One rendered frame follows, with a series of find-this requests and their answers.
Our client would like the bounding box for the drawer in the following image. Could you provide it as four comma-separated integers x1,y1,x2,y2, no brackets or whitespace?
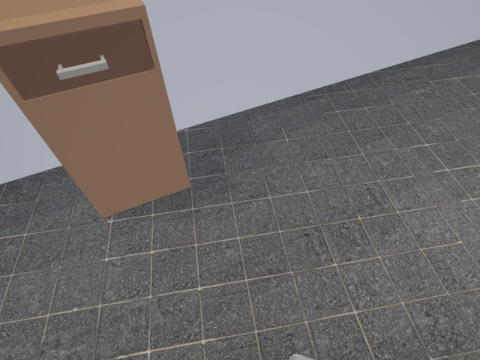
0,19,154,101

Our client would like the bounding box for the handle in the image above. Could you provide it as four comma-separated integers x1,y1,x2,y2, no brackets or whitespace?
56,55,109,80

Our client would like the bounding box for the cabinet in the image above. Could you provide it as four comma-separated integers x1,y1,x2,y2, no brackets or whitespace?
0,0,191,218

